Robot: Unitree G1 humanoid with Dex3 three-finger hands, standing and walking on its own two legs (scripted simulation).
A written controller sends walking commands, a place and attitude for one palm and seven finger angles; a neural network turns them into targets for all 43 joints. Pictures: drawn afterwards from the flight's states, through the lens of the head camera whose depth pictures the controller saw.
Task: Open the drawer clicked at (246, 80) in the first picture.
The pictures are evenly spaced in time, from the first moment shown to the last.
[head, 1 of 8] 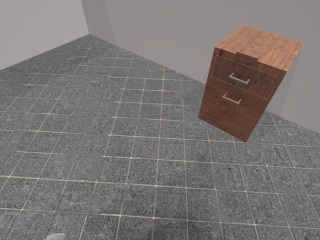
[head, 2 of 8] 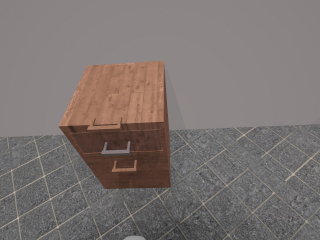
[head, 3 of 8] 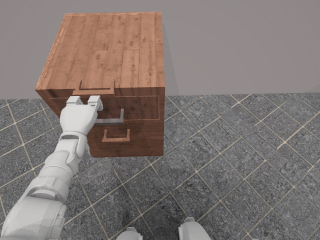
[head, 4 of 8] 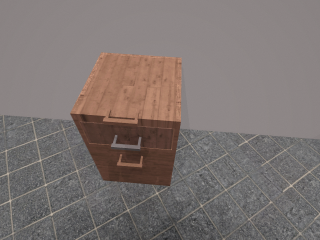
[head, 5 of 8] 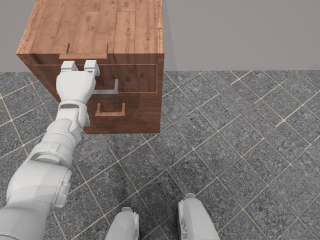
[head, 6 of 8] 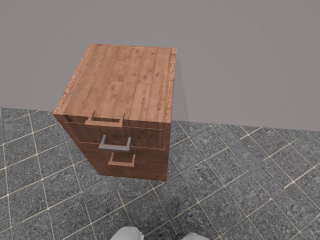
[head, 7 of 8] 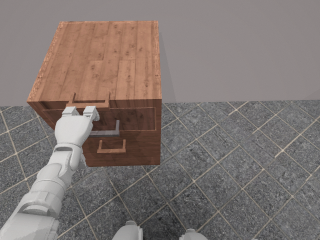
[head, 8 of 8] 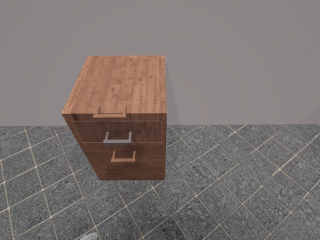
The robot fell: no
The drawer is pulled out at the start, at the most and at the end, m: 0.00 0.00 0.00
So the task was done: no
